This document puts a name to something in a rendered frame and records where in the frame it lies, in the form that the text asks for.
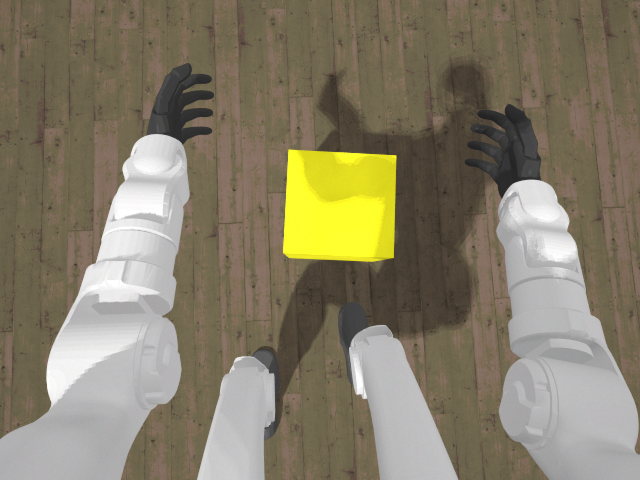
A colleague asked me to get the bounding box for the robot right upper arm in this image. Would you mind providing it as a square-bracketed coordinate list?
[499, 356, 640, 480]

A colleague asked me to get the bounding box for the robot right forearm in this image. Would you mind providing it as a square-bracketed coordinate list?
[496, 180, 639, 445]

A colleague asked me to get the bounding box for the left robot hand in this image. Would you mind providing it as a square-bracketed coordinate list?
[146, 63, 214, 145]

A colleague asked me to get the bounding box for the robot left upper arm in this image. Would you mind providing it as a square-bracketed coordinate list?
[0, 313, 182, 480]

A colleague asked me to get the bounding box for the robot left forearm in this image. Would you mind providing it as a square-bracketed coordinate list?
[46, 134, 190, 402]

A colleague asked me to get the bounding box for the right robot hand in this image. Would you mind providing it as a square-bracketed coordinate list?
[465, 104, 541, 198]

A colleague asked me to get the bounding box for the carton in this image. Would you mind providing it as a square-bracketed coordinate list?
[283, 150, 396, 262]

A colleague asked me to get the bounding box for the left robot foot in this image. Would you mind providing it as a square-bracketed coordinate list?
[251, 349, 280, 440]

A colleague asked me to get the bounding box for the left robot thigh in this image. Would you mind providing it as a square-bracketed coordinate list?
[197, 367, 275, 480]

